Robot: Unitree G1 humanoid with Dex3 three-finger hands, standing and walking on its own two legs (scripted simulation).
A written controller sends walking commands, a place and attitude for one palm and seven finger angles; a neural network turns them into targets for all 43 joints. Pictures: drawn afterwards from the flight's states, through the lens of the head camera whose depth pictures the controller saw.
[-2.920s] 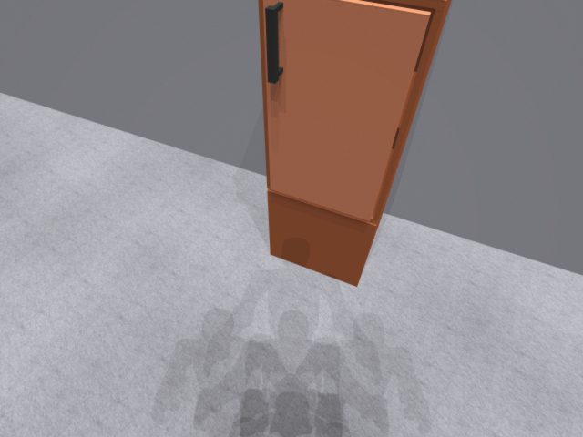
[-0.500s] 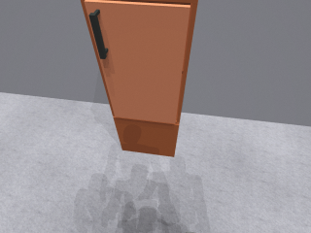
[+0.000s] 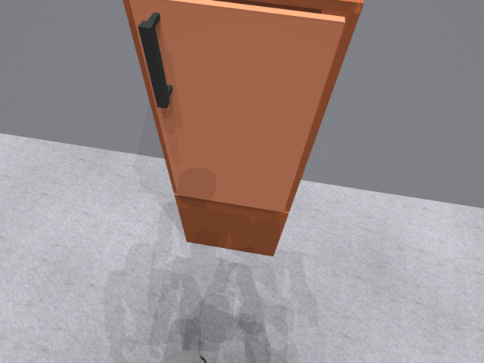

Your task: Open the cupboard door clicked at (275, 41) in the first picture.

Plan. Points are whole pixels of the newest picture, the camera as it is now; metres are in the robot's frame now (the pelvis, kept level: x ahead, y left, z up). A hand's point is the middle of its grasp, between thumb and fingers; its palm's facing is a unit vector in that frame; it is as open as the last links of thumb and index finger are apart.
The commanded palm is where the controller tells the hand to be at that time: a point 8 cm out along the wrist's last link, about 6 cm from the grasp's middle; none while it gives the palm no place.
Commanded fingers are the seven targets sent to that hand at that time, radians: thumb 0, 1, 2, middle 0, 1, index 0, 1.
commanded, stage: come to a stop and stand still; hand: left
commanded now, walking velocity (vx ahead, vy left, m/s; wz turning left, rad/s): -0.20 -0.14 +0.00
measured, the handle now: (159, 63) +0.57 +0.21 +0.15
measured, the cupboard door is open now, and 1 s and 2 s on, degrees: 0 0 0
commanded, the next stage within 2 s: look again from close up in 0.62 s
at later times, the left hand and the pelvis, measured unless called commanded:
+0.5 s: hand out of the picture +0.04 +0.14 -0.17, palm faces +0.04 -0.98 -0.19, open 7.4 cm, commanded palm none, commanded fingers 0.00 0.90 0.90 -0.20 -0.30 -0.20 -0.30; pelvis -0.02 -0.04 +0.00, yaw +0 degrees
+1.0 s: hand out of the picture -0.02 +0.15 -0.16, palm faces +0.03 -0.97 -0.22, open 7.4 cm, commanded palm none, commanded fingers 0.00 0.90 0.90 -0.20 -0.30 -0.20 -0.30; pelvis -0.02 -0.03 +0.00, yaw -1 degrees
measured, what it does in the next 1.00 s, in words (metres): steps on the spot: right foot, then left foot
